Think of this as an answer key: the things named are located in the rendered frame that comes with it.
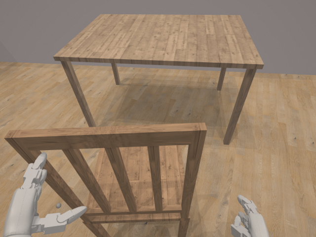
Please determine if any right robot hand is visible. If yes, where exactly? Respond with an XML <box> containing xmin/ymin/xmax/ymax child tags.
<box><xmin>231</xmin><ymin>195</ymin><xmax>269</xmax><ymax>237</ymax></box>

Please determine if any left robot hand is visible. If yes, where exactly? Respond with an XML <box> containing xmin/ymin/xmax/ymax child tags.
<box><xmin>3</xmin><ymin>152</ymin><xmax>87</xmax><ymax>237</ymax></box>

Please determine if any table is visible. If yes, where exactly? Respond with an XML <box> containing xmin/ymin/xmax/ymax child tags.
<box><xmin>53</xmin><ymin>14</ymin><xmax>264</xmax><ymax>145</ymax></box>

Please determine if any chair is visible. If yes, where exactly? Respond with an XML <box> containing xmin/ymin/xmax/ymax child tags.
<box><xmin>4</xmin><ymin>122</ymin><xmax>207</xmax><ymax>237</ymax></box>

